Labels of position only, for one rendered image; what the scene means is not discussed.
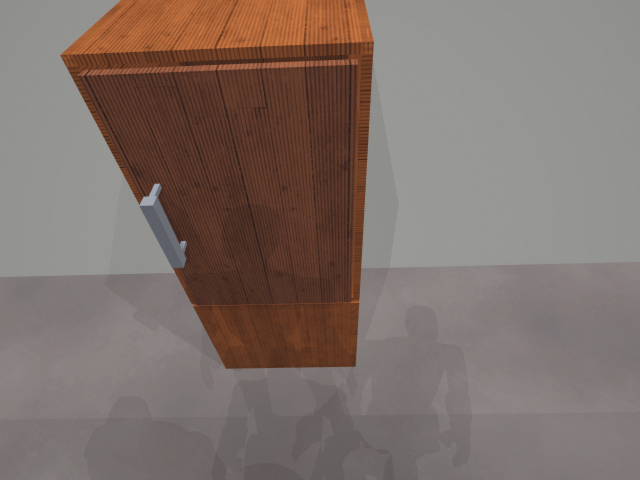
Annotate handle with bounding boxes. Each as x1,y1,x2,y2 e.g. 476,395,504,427
139,184,187,268

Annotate cupboard door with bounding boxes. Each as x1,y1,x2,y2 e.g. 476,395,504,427
78,59,358,306

